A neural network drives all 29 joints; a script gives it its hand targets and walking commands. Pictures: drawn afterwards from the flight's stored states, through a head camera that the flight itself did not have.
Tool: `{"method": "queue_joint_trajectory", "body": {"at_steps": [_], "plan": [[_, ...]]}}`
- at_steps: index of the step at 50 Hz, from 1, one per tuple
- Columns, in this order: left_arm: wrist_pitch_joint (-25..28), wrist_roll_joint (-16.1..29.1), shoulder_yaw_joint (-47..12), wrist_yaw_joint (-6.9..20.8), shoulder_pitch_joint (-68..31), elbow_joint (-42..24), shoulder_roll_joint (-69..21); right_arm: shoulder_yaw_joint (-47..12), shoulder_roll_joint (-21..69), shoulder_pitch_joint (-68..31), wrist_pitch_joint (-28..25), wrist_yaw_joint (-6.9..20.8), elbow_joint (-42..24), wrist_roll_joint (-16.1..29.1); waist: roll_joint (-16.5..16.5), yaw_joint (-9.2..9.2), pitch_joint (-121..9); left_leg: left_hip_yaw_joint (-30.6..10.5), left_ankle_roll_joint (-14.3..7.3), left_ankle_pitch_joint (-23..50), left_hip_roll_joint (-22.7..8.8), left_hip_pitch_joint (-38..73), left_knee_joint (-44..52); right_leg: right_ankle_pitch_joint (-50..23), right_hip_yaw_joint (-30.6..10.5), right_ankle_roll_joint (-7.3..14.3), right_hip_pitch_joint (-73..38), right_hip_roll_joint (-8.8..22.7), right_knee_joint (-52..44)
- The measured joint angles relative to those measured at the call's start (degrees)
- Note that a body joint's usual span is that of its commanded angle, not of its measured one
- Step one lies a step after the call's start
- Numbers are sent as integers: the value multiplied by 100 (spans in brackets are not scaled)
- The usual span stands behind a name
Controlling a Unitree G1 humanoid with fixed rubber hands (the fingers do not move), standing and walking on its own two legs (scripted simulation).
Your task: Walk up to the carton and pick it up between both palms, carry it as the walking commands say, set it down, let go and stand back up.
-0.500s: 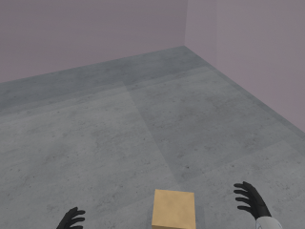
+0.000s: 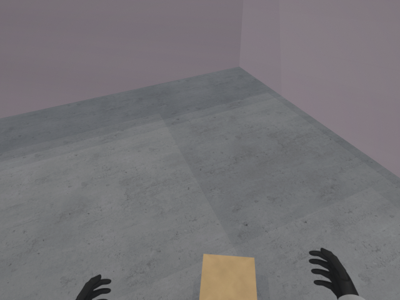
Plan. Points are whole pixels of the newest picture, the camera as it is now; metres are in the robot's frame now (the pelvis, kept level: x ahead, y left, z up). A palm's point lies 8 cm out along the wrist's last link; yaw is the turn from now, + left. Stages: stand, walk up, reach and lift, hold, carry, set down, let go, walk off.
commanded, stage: stand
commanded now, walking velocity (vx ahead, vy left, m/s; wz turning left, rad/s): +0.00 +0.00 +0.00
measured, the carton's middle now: (227, 285) +0.42 -0.09 -0.67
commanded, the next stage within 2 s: none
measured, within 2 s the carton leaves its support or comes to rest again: neither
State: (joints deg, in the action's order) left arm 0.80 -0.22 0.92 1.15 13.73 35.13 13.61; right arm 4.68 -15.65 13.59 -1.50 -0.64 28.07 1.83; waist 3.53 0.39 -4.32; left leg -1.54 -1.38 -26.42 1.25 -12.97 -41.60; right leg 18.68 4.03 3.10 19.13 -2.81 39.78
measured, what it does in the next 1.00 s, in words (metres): stands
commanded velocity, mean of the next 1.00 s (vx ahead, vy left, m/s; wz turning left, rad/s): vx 0.00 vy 0.00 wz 0.00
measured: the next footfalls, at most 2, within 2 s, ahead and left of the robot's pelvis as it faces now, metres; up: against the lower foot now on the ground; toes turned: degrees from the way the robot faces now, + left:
none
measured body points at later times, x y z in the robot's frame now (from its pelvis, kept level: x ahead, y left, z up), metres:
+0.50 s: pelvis -0.01 +0.00 +0.00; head -0.06 -0.02 +0.45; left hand +0.15 +0.25 -0.06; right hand +0.16 -0.27 -0.06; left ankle -0.04 +0.11 -0.72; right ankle +0.03 -0.08 -0.72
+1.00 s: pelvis -0.02 -0.01 +0.00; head -0.05 -0.03 +0.45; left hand +0.13 +0.25 -0.07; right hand +0.14 -0.28 -0.07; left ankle -0.04 +0.11 -0.72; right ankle +0.03 -0.08 -0.72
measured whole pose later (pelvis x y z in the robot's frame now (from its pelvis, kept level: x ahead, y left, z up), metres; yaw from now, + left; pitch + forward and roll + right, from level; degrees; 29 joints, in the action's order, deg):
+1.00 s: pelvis -0.02 -0.01 +0.00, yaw +0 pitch -4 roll +0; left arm 2.0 -0.2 0.9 0.8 13.7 36.5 13.6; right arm 4.7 -16.3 15.1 -2.9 -0.7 30.5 1.8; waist 3.5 0.4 -0.9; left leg -1.2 -1.2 -24.8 1.3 -13.0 -41.6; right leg 16.9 3.7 3.8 19.2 -2.8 39.8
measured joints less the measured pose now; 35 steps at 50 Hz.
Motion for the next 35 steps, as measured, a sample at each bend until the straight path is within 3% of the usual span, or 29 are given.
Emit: {"method": "queue_joint_trajectory", "body": {"at_steps": [35], "plan": [[108, 0, 0, -21, 0, 70, 0, 0, -52, 149, -131, -7, 162, -1, 0, 1, 134, 14, 8, 117, 0, -1, 0, -125, -9, 50, 5, 0, 0]]}}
